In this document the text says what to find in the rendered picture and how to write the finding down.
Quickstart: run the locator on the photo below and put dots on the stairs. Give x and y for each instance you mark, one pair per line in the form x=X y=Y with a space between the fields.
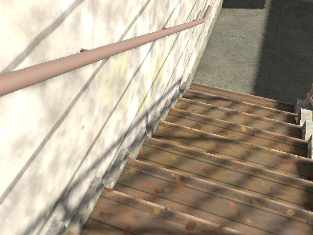
x=222 y=163

